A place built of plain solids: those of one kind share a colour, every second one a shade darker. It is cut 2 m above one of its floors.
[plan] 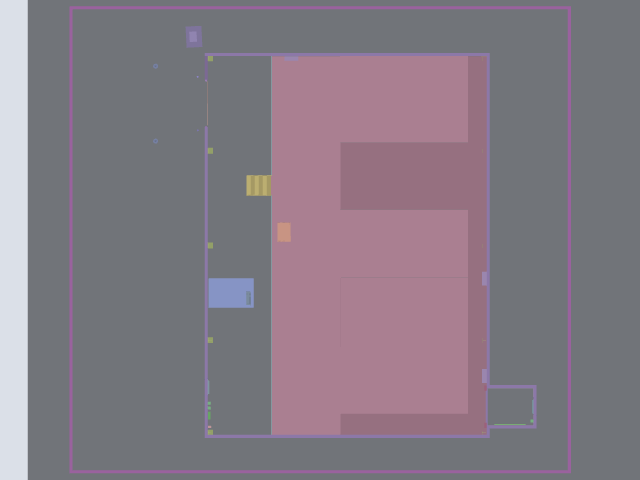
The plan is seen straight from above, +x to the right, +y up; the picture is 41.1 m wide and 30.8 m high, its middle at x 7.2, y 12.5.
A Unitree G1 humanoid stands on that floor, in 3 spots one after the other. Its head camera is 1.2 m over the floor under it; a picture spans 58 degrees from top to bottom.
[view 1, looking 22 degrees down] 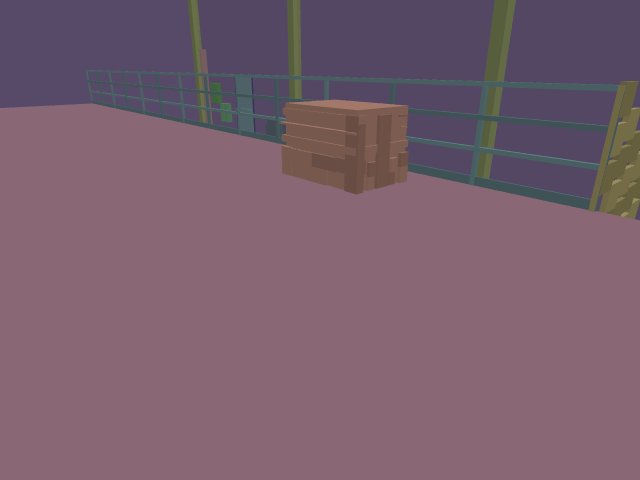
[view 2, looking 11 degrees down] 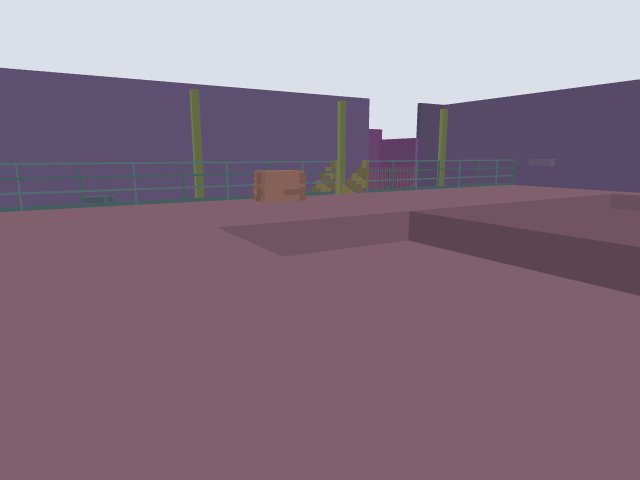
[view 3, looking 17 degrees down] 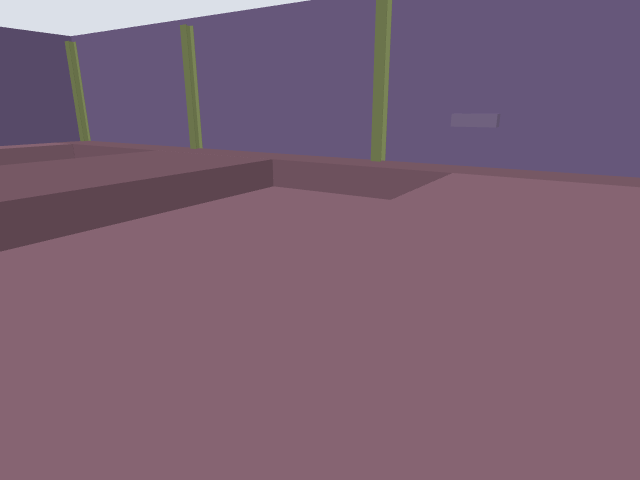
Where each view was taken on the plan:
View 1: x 8.30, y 16.55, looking -131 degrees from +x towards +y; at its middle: raised_floor_bank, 3.20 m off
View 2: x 15.65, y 7.85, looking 149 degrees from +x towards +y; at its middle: raised_floor_bank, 8.50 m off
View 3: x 8.30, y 7.85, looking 32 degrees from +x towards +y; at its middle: raised_floor_bank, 4.10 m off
